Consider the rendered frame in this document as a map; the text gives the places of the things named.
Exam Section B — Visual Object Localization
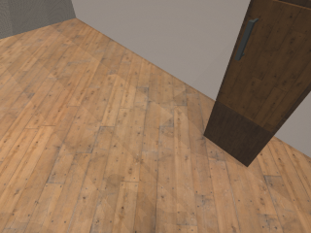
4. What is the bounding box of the cupboard door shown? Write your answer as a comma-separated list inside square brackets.
[218, 0, 311, 132]

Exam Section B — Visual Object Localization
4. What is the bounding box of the handle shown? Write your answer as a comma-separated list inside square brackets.
[234, 18, 259, 61]

